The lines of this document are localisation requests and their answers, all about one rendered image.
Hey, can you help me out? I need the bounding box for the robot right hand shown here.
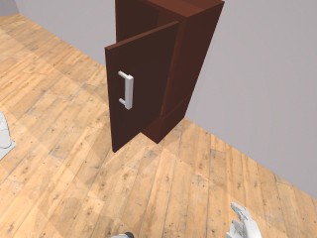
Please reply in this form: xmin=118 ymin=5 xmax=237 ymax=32
xmin=226 ymin=202 xmax=263 ymax=238

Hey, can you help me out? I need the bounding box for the cupboard door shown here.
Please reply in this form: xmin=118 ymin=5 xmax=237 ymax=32
xmin=104 ymin=21 xmax=179 ymax=153

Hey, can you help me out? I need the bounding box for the robot left hand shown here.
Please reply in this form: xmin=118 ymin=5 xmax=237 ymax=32
xmin=0 ymin=111 xmax=17 ymax=161

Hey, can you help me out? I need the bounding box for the handle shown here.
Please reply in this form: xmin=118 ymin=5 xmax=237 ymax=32
xmin=118 ymin=70 xmax=134 ymax=110

